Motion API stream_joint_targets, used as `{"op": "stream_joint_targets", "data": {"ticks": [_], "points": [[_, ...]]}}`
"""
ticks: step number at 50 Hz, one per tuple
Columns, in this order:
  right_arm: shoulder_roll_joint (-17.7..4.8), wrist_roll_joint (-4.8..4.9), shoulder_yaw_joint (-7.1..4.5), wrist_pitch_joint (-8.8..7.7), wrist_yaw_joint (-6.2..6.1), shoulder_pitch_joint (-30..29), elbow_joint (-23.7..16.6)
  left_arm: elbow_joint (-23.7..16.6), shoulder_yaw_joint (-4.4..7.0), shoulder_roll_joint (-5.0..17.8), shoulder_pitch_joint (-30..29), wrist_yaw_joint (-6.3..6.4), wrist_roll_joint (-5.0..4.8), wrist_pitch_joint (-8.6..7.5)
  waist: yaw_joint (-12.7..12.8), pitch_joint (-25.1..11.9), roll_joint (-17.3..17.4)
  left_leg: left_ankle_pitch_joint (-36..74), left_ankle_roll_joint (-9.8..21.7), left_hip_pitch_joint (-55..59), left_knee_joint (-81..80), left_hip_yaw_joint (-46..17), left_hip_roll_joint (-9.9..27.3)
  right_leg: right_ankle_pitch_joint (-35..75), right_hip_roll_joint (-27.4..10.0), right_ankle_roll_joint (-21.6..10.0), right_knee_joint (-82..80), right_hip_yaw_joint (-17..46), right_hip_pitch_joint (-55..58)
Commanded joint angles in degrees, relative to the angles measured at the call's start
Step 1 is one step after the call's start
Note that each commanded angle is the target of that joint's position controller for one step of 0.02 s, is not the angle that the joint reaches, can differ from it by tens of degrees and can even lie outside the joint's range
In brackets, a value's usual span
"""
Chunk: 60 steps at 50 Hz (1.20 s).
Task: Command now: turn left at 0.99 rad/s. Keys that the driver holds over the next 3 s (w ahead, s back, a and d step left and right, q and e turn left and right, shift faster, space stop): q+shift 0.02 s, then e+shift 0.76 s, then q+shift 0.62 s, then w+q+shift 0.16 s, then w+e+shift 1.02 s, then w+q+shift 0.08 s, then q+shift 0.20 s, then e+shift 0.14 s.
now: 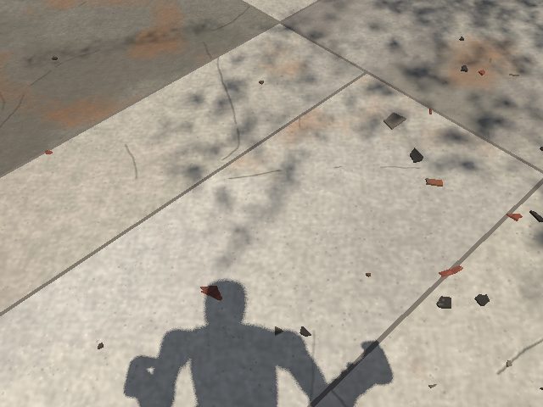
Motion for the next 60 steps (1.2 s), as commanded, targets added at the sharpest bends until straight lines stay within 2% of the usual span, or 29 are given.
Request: {"op": "stream_joint_targets", "data": {"ticks": [1,3,7,10,11,12,13,14,15,17,19,23,27,29,30,31,32,33,35,37,41,46,49,51,54,56,57,58,60], "points": [[-4.26,0.51,-1.43,-0.12,0.24,1.84,-3.17,-5.80,1.17,7.15,-5.48,1.74,-0.15,-0.27,-1.04,-2.62,-10.38,3.49,-2.33,-7.66,8.60,3.99,5.66,7.71,-14.30,-9.91,-10.62,8.78,7.45],[-1.46,-0.10,0.03,-0.60,-0.01,-2.71,-4.86,-4.24,1.30,8.09,0.23,1.38,0.12,0.13,2.43,-4.25,-9.84,1.64,-2.97,-6.38,2.15,4.28,5.71,12.07,-14.65,-12.21,-9.81,9.09,11.02],[2.11,-1.54,2.03,-1.58,-0.14,-0.91,-3.23,-3.55,1.03,8.71,-1.04,-1.01,-0.80,0.17,1.25,-7.84,-12.93,-4.71,-1.96,8.98,-17.38,5.51,4.73,18.48,-13.97,-12.64,-7.07,6.73,8.70],[1.89,-1.69,1.54,-1.60,-0.21,3.83,0.72,-2.27,0.16,7.72,-0.55,-2.53,-2.73,-0.19,-1.35,-5.74,-13.98,11.24,-0.72,22.90,-41.98,8.71,2.11,17.72,-11.62,-10.03,-3.77,7.41,3.65],[-0.81,-1.49,0.84,-1.56,-0.45,3.99,0.71,-1.74,0.37,8.64,1.98,-2.73,-3.27,-0.55,-0.90,-5.68,-13.46,15.42,0.85,28.46,-44.89,6.86,3.10,16.05,-10.90,-7.31,-2.82,8.62,0.53],[-4.58,-1.62,0.00,-1.30,-1.13,5.77,0.09,-2.36,-0.12,7.50,2.92,-3.20,-2.14,-1.20,-0.66,-8.37,-7.80,25.53,3.08,35.29,-42.52,0.35,10.90,7.45,-8.52,-3.09,1.31,8.06,-4.03],[-9.10,-2.78,-0.96,-0.57,-1.77,3.81,-0.48,-3.33,-0.91,4.23,3.84,-3.67,-1.48,-2.01,1.10,-8.33,5.76,35.90,9.03,36.01,-39.39,-5.55,21.06,-8.37,-2.84,1.22,7.97,2.04,-12.06],[-7.99,-3.44,-1.40,-0.71,-1.51,2.84,0.04,-4.06,-0.13,7.03,1.62,-3.02,-2.63,-2.01,-1.46,-8.60,11.56,30.93,15.18,28.49,-42.06,-8.41,25.22,-18.25,-2.10,3.01,16.20,-1.92,-12.06],[-5.22,-3.85,-0.64,-1.45,-1.42,1.90,-0.69,-4.12,1.09,9.99,0.06,-2.48,-3.21,-1.36,-2.85,-5.95,9.77,31.52,16.79,26.93,-43.68,-8.40,25.06,-21.61,-2.73,3.78,26.74,-0.58,-14.40],[-2.21,-3.05,0.18,-2.83,-1.73,-1.80,-0.54,-2.73,2.16,9.04,3.55,-1.26,-3.13,1.15,-0.68,-3.84,8.02,34.54,15.36,25.53,-44.10,-3.19,23.63,-20.97,-3.66,4.97,38.98,1.35,-18.35],[-0.84,-2.27,0.36,-3.53,-2.00,-4.56,-0.12,-3.38,1.93,6.82,4.31,-0.86,-2.77,2.82,0.60,-2.51,6.15,34.78,13.72,24.72,-44.20,1.86,22.14,-15.70,-4.73,5.84,39.02,0.96,-19.16],[-1.52,-2.05,-0.54,-3.22,-2.15,-4.71,1.11,-7.47,0.83,3.86,0.78,-2.58,-2.64,3.24,-1.08,-4.35,5.39,32.19,13.17,26.54,-42.89,7.74,21.97,-10.44,-6.10,5.79,26.31,-2.16,-14.82],[-4.24,-0.39,-1.88,-3.63,-0.84,-4.47,2.52,-9.83,1.77,6.11,2.53,-4.15,-2.71,4.10,-0.52,-6.26,5.64,34.04,11.93,26.86,-39.12,9.67,24.84,-8.80,-4.44,2.67,16.00,-6.00,-7.27],[-3.12,0.60,-1.85,-3.84,-0.25,-4.56,3.65,-9.08,2.84,7.00,6.84,-3.77,-2.72,4.54,2.08,-6.72,3.22,29.13,7.61,22.65,-31.62,13.87,22.98,-1.05,-1.75,-0.30,6.09,-7.28,1.87],[-1.22,0.04,-1.52,-4.03,0.22,-1.47,4.81,-8.42,4.54,11.07,10.96,-2.72,-2.47,4.29,3.28,-7.65,-5.51,20.93,3.26,14.96,-19.89,17.83,18.08,14.00,-2.98,-3.73,0.06,-0.60,11.83],[2.93,-2.98,0.04,-4.19,0.19,-4.58,0.68,-9.79,6.54,20.32,12.62,-1.59,-2.00,3.57,2.33,-6.84,-25.69,-14.49,-3.23,-7.14,0.51,18.88,7.66,39.39,-18.25,-14.32,-1.84,25.90,22.71],[1.27,-2.76,-0.04,-4.38,-0.41,-10.13,-0.80,-10.87,5.62,18.93,13.48,-2.56,0.30,1.48,6.11,-14.21,-19.67,-19.40,-3.01,-10.51,9.84,4.93,3.96,33.41,-23.62,-22.71,-5.20,34.95,20.84],[-0.69,-1.45,-0.49,-4.45,-0.73,-12.00,-0.86,-10.75,4.84,16.99,11.34,-2.78,0.14,0.08,5.36,-11.74,-13.69,-15.19,-1.55,-11.69,11.49,2.23,5.01,25.88,-21.47,-20.89,-6.59,30.38,19.46],[-1.71,-1.79,-1.01,-4.68,-1.61,-10.77,0.60,-11.07,3.63,13.07,5.39,-1.53,-2.49,-0.13,1.83,-6.97,-8.29,-5.01,-0.02,-11.89,5.78,0.89,6.60,16.61,-16.17,-14.71,-6.66,24.36,15.17],[-1.78,-2.15,-1.31,-4.58,-1.53,-8.72,1.65,-12.67,2.88,11.97,1.10,-0.33,-2.38,0.84,-0.55,-6.91,-9.62,1.33,-0.46,-6.21,2.85,1.46,5.02,16.92,-12.64,-12.56,-6.87,21.13,9.61],[0.41,-1.54,-0.32,-4.11,-0.84,-4.75,4.86,-12.95,2.22,10.98,1.00,0.74,-1.59,1.39,-0.41,-9.33,-9.04,6.70,-2.48,-2.62,-5.32,3.15,3.88,17.23,-11.32,-11.73,-5.54,17.50,9.98],[2.68,-1.16,1.40,-3.42,0.12,-3.97,6.13,-10.66,-1.26,4.31,-0.36,-0.36,0.76,0.90,1.14,-7.87,-11.61,8.20,-2.40,10.08,-16.87,4.87,8.38,8.43,-10.56,-11.16,-6.75,13.19,3.07],[-0.61,-0.28,0.91,-3.59,0.51,-5.26,4.98,-9.16,-0.78,7.42,-0.85,-1.28,1.17,0.53,2.34,-2.63,-12.32,4.83,-0.72,11.67,-21.57,6.91,7.47,2.36,-12.01,-11.94,-7.36,14.15,1.41],[-2.39,0.24,0.50,-3.96,0.64,-4.51,4.33,-8.69,0.13,10.04,-1.03,-0.80,0.26,0.98,1.92,-1.19,-11.45,3.32,0.45,9.87,-24.75,8.24,6.27,8.09,-13.40,-12.28,-4.84,14.77,4.42],[-2.86,-0.07,0.47,-4.49,1.11,-1.03,4.39,-7.97,0.68,9.79,0.53,0.35,-1.19,1.48,0.47,-2.72,-7.92,17.36,3.23,12.13,-33.90,6.28,6.65,14.25,-12.32,-8.94,1.44,12.15,8.72],[-7.88,0.07,-1.18,-4.71,0.80,1.43,4.60,-10.62,0.70,7.23,-1.55,0.83,0.55,0.87,2.03,-4.86,6.80,36.71,11.53,16.83,-37.39,-11.56,15.17,2.83,0.14,-1.40,15.16,0.41,0.91],[-7.84,-0.33,-1.38,-4.61,0.56,3.08,4.23,-11.87,0.60,6.34,-6.42,0.78,0.64,0.51,-1.06,-3.71,11.41,38.26,17.99,21.80,-42.15,-22.12,20.15,-11.20,5.88,1.38,22.61,-0.61,-8.75],[-7.15,-1.52,-1.26,-5.03,0.30,7.34,4.91,-13.08,0.50,5.54,-8.58,0.55,0.12,0.25,-3.82,-5.60,11.99,38.78,21.46,28.09,-44.79,-27.64,23.39,-26.49,6.34,1.95,33.46,3.61,-16.77],[-6.90,-0.81,-1.51,-5.48,-0.33,4.16,4.45,-11.89,0.66,4.65,-5.65,-0.18,-1.03,0.24,-0.78,-7.03,3.42,39.19,17.80,30.73,-41.61,-21.40,19.50,-23.16,3.41,2.49,39.23,7.45,-19.87]]}}
Next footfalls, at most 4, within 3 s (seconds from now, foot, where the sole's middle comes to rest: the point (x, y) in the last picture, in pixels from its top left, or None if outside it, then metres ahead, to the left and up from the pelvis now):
0.24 left None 0.03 0.16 -0.77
0.60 right None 0.02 -0.11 -0.77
1.08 left None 0.11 0.09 -0.77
1.40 right None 0.06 -0.14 -0.77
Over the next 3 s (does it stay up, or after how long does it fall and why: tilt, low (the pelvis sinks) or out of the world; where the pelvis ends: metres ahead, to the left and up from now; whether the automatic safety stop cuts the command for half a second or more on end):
stays up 0.98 -0.21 0.01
